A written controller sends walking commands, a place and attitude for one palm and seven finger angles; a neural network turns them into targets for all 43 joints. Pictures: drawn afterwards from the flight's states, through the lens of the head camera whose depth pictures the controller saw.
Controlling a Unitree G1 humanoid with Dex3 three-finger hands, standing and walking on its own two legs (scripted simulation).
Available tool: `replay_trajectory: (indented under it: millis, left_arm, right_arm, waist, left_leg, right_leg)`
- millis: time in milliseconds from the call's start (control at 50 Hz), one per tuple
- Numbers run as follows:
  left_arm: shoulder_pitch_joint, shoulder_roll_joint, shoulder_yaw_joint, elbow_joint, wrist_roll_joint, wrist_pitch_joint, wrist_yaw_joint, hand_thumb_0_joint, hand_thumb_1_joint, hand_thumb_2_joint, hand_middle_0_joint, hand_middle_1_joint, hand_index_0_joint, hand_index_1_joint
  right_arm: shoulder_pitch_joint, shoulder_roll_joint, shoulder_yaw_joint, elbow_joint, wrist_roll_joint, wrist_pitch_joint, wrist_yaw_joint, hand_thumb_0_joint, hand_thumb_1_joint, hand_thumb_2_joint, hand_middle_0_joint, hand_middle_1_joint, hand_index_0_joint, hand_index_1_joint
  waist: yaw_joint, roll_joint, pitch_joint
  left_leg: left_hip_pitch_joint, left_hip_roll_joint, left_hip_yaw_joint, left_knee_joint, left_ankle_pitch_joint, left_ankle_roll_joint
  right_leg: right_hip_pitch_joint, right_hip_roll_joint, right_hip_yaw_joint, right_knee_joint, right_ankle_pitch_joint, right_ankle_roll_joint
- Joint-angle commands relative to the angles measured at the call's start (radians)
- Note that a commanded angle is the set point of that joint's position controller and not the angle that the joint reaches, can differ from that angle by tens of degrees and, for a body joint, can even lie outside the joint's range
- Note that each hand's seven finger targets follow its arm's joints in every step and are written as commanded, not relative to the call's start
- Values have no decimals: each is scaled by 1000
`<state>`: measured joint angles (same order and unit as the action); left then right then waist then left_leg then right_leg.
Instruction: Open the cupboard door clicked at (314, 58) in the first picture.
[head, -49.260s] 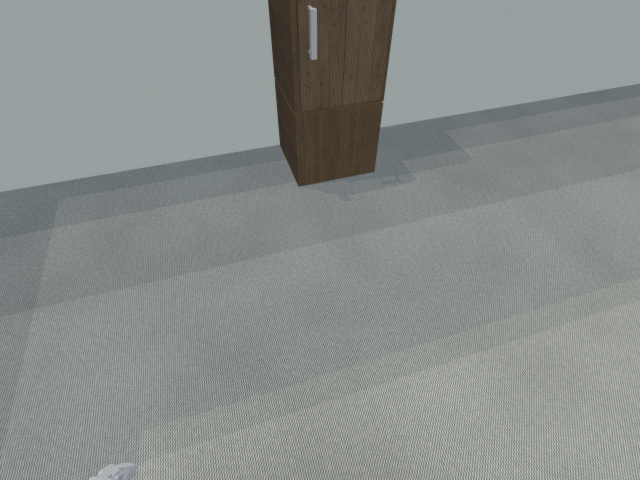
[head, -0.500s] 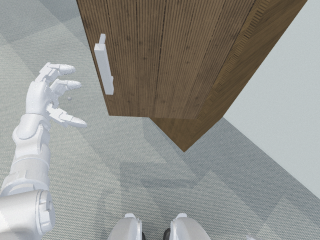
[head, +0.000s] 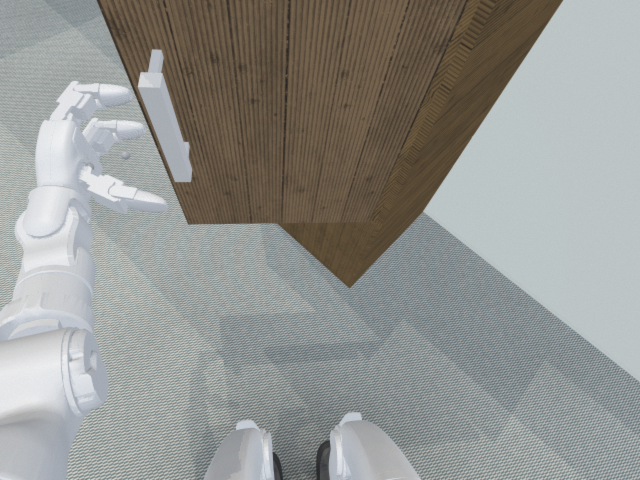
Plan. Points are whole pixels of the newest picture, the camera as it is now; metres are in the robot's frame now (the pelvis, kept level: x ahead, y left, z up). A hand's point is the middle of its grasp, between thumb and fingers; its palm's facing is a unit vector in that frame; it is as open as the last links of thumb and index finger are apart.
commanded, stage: move the hooked fingers beside the handle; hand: left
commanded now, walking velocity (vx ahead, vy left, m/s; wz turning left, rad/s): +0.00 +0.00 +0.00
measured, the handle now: (171, 122) +0.55 +0.16 +0.05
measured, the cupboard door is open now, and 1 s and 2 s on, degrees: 47 47 47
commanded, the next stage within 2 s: slide the fingers in behind the handle in 0.92 s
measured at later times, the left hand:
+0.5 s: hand (124, 171) +0.47 +0.21 +0.05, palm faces -0.01 -1.00 +0.01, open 14.0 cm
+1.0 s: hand (117, 166) +0.48 +0.21 +0.06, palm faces +0.00 -1.00 +0.01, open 14.0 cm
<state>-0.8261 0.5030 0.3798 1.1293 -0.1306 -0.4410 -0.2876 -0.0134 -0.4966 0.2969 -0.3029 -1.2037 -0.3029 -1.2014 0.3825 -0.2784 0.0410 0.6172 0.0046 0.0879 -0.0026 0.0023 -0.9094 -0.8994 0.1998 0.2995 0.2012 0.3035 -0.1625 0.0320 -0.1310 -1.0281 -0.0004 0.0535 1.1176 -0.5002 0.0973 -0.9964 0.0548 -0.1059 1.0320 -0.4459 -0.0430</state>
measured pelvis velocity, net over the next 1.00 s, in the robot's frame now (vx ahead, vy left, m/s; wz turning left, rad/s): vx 0.00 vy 0.00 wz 0.00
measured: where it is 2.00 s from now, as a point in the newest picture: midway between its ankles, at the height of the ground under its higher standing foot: outside the picture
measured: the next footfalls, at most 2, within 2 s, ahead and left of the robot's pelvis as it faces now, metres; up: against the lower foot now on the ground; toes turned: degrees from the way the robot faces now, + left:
none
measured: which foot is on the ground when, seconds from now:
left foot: down 0.00-1.00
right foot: down 0.00-1.00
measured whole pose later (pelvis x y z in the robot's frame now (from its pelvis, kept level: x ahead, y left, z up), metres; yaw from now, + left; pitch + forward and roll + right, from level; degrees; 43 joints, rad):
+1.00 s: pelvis +0.00 +0.00 +0.00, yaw +0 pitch +23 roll -5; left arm -0.78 0.48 0.36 1.10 -0.16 -0.46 -0.31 -0.01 -0.50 0.30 -0.30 -1.20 -0.30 -1.20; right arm 0.38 -0.28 0.04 0.63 0.01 0.10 -0.01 0.00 -0.91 -0.90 0.20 0.30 0.20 0.30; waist -0.14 0.03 -0.13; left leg -1.01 0.00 0.04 1.11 -0.50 0.10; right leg -0.97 0.06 -0.11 1.02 -0.45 -0.04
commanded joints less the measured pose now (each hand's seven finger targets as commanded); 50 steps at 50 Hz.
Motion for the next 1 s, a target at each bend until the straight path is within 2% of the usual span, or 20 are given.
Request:
replay_trajectory:
  millis: [0, 20, 80, 140, 160, 200, 240, 280, 340, 440, 460, 540, 620, 700, 740, 800, 880, 920, 940, 980]
  left_arm:
    - [-319, 270, 55, -180, -19, -45, -1, 0, -500, 300, -300, -1200, -300, -1200]
    - [-305, 306, 84, -200, -19, -51, 0, 0, -500, 300, -300, -1200, -300, -1200]
    - [-300, 308, 83, -263, -19, -70, -3, 0, -500, 300, -300, -1200, -300, -1200]
    - [-303, 290, 74, -279, -29, -87, -12, 0, -500, 300, -300, -1200, -300, -1200]
    - [-327, 273, 57, -282, -35, -90, -17, 0, -500, 300, -300, -1200, -300, -1200]
    - [-307, 264, 54, -258, -41, -83, -27, 0, -500, 300, -300, -1200, -300, -1200]
    - [-318, 208, 0, -268, -43, -82, -45, 0, -500, 300, -300, -1200, -300, -1200]
    - [-304, 164, -32, -240, -48, -68, -53, 0, -500, 300, -300, -1200, -300, -1200]
    - [-314, 159, -39, -227, -51, -63, -55, 0, -500, 300, -300, -1200, -300, -1200]
    - [-372, 180, -18, -227, -41, -73, -13, 0, -500, 300, -300, -1200, -300, -1200]
    - [-393, 217, 14, -224, -38, -76, 3, 0, -500, 300, -300, -1200, -300, -1200]
    - [-392, 286, 58, -270, -9, -106, 25, 0, -500, 300, -300, -1200, -300, -1200]
    - [-352, 249, 33, -241, -17, -92, 5, 0, -500, 300, -300, -1200, -300, -1200]
    - [-288, 255, 35, -147, -31, -34, -28, 0, -500, 300, -300, -1200, -300, -1200]
    - [-288, 248, 29, -166, -39, -35, -46, 0, -500, 300, -300, -1200, -300, -1200]
    - [-362, 210, -5, -226, -48, -67, -51, 0, -500, 300, -300, -1200, -300, -1200]
    - [-376, 221, 10, -276, -55, -106, -38, 0, -500, 300, -300, -1200, -300, -1200]
    - [-398, 179, -21, -264, -53, -100, -30, 0, -500, 300, -300, -1200, -300, -1200]
    - [-372, 212, 6, -233, -41, -90, -23, 0, -500, 300, -300, -1200, -300, -1200]
    - [-368, 193, -10, -225, -36, -74, -10, 0, -500, 300, -300, -1200, -300, -1200]
  right_arm:
    - [148, -190, -63, -72, 3, -10, -7, 0, -900, -900, 200, 300, 200, 300]
    - [153, -194, -66, -78, 2, -11, -10, 0, -900, -900, 200, 300, 200, 300]
    - [142, -185, -64, -89, 4, -6, -8, 0, -900, -900, 200, 300, 200, 300]
    - [138, -181, -66, -84, 5, -6, -7, 0, -900, -900, 200, 300, 200, 300]
    - [136, -180, -64, -76, 7, -5, -9, 0, -900, -900, 200, 300, 200, 300]
    - [135, -180, -66, -72, 11, -6, -11, 0, -900, -900, 200, 300, 200, 300]
    - [130, -176, -64, -66, 14, -6, -11, 0, -900, -900, 200, 300, 200, 300]
    - [126, -176, -67, -58, 14, -5, -9, 0, -900, -900, 200, 300, 200, 300]
    - [128, -181, -69, -52, 14, -4, -12, 0, -900, -900, 200, 300, 200, 300]
    - [117, -182, -66, -56, 10, -9, -11, 0, -900, -900, 200, 300, 200, 300]
    - [118, -184, -66, -51, 7, -11, -12, 0, -900, -900, 200, 300, 200, 300]
    - [116, -185, -66, -66, 1, -17, -11, 0, -900, -900, 200, 300, 200, 300]
    - [119, -180, -61, -71, 5, -11, -8, 0, -900, -900, 200, 300, 200, 300]
    - [121, -189, -59, -78, 15, -3, -14, 0, -900, -900, 200, 300, 200, 300]
    - [122, -185, -55, -86, 16, -5, -16, 0, -900, -900, 200, 300, 200, 300]
    - [117, -181, -59, -72, 14, -10, -16, 0, -900, -900, 200, 300, 200, 300]
    - [126, -188, -68, -56, 9, -15, -14, 0, -900, -900, 200, 300, 200, 300]
    - [131, -185, -69, -46, 8, -16, -12, 0, -900, -900, 200, 300, 200, 300]
    - [139, -191, -71, -37, 6, -12, -12, 0, -900, -900, 200, 300, 200, 300]
    - [135, -190, -69, -43, 7, -8, -10, 0, -900, -900, 200, 300, 200, 300]
  waist:
    - [16, 71, -470]
    - [30, 67, -477]
    - [40, 104, -488]
    - [31, 107, -483]
    - [15, 101, -470]
    - [17, 79, -446]
    - [9, 140, -452]
    - [3, 140, -422]
    - [2, 123, -405]
    - [1, 122, -421]
    - [2, 98, -422]
    - [27, 151, -524]
    - [17, 134, -510]
    - [11, 47, -397]
    - [18, 69, -414]
    - [2, 105, -414]
    - [11, 146, -486]
    - [-3, 164, -465]
    - [8, 145, -464]
    - [4, 144, -445]
  left_leg:
    - [382, 30, -146, -136, 449, -71]
    - [382, 29, -147, -136, 465, -71]
    - [405, 32, -137, -142, 482, -73]
    - [423, 34, -137, -139, 485, -73]
    - [422, 35, -139, -139, 480, -72]
    - [398, 33, -135, -145, 442, -67]
    - [461, 35, -141, -144, 488, -76]
    - [468, 39, -148, -144, 473, -80]
    - [480, 40, -162, -145, 493, -85]
    - [456, 35, -168, -136, 454, -87]
    - [436, 34, -168, -132, 436, -84]
    - [470, 29, -163, -121, 482, -90]
    - [468, 32, -159, -121, 517, -86]
    - [343, 27, -137, -144, 395, -66]
    - [350, 23, -133, -146, 401, -65]
    - [406, 33, -150, -141, 394, -73]
    - [492, 40, -175, -136, 459, -92]
    - [518, 44, -187, -136, 490, -101]
    - [520, 48, -192, -139, 497, -106]
    - [499, 44, -187, -144, 475, -103]
  right_leg:
    - [206, 2, 85, -98, 287, 15]
    - [226, 3, 84, -91, 302, 11]
    - [238, 3, 91, -98, 320, 13]
    - [233, 8, 93, -104, 322, 13]
    - [225, 7, 92, -105, 322, 15]
    - [237, 6, 94, -114, 306, 15]
    - [192, 7, 90, -114, 311, 12]
    - [149, 6, 81, -118, 279, 12]
    - [127, 7, 74, -113, 274, 9]
    - [110, 3, 75, -95, 249, 10]
    - [124, 3, 76, -94, 245, 11]
    - [168, 2, 86, -77, 278, 8]
    - [184, 7, 82, -84, 306, 10]
    - [218, 5, 88, -114, 275, 16]
    - [227, 5, 91, -111, 283, 13]
    - [158, 6, 86, -111, 244, 11]
    - [127, 8, 78, -99, 244, 7]
    - [83, 9, 64, -92, 236, 5]
    - [85, 10, 63, -92, 233, 7]
    - [86, 7, 62, -96, 225, 8]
